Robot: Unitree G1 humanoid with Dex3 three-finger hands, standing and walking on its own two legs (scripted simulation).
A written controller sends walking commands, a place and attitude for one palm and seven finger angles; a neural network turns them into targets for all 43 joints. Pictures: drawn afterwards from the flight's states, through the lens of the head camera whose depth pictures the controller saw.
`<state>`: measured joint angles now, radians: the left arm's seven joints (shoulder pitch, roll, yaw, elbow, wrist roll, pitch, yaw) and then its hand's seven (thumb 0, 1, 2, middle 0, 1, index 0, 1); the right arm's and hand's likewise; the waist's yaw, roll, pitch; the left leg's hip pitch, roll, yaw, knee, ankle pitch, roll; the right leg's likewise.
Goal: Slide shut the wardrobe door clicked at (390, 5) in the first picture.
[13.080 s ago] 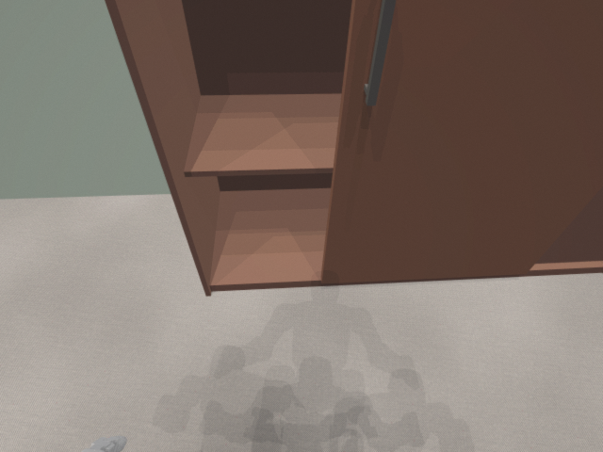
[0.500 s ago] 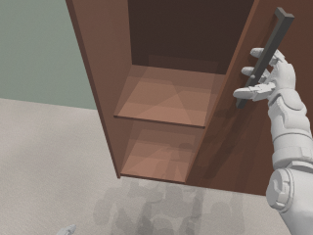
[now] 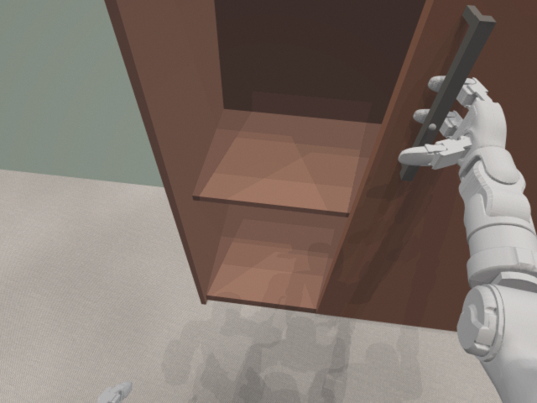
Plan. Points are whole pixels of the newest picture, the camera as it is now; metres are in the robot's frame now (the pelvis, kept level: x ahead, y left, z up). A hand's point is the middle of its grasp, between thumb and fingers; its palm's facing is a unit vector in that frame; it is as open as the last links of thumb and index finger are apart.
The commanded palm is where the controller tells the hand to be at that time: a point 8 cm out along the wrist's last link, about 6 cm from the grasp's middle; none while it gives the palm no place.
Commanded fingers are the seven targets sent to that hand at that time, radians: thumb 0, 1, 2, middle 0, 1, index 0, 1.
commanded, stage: grip the handle and tug to test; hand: right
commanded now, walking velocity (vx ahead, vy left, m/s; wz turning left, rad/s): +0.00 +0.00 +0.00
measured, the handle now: (434, 106) +0.52 -0.17 +0.20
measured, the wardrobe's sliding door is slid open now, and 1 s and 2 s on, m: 0.42 0.42 0.42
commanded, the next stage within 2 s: tug the door sideways, standing still in 1.42 s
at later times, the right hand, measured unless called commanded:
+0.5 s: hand (431, 128) +0.46 -0.16 +0.20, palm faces +0.04 +1.00 -0.01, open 8.7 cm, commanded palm +0.44 -0.20 +0.20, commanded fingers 0.00 -0.71 -0.82 0.43 1.37 0.43 1.37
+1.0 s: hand (425, 125) +0.47 -0.15 +0.20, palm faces +0.04 +1.00 -0.01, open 5.4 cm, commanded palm +0.44 -0.19 +0.20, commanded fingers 0.00 -0.90 -0.90 0.45 1.40 0.45 1.40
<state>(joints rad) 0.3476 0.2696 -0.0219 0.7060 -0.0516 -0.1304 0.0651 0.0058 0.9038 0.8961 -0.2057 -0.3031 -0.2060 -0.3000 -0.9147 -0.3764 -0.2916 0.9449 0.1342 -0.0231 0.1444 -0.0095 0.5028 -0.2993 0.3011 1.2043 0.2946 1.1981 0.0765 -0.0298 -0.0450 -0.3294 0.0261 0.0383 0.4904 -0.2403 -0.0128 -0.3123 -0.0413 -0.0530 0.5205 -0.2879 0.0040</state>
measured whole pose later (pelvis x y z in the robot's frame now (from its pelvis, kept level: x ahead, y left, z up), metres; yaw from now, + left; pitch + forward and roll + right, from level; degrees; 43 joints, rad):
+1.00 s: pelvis +0.00 +0.01 +0.00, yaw -1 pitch +4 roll +0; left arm 0.34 0.27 -0.02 0.73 -0.05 -0.13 0.06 0.01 0.90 0.90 -0.21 -0.30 -0.21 -0.30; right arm -0.94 -0.34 -0.25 0.95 0.14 -0.02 0.12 0.01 -0.74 -0.84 0.43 1.40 0.40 1.39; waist 0.06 -0.04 -0.04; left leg -0.32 0.03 0.06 0.50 -0.25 0.00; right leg -0.31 -0.04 -0.03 0.52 -0.28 0.01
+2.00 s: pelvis +0.02 +0.00 +0.00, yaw -3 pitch +4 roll +1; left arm 0.28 0.23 -0.02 0.72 -0.05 -0.09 0.04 0.01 0.90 0.90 -0.20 -0.30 -0.21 -0.30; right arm -0.86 -0.23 -0.14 0.72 0.16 0.12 -0.03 0.01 -0.79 -0.84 0.35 1.40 0.31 1.40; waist 0.01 -0.05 -0.05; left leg -0.27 0.04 0.08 0.49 -0.28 -0.01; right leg -0.27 -0.02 -0.01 0.51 -0.31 0.01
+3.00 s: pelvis +0.01 +0.06 -0.01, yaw -4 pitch -1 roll +0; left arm 0.20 0.23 0.01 0.70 -0.05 0.00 0.07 0.01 0.90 0.90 -0.21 -0.30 -0.20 -0.30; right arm -0.91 -0.27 -0.12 0.60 0.10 -0.07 -0.11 -0.01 -0.77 -0.86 0.45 1.40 0.25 1.40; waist 0.00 -0.02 0.20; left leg -0.26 -0.01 0.14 0.62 -0.35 0.08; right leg -0.36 -0.08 -0.02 0.78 -0.38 -0.01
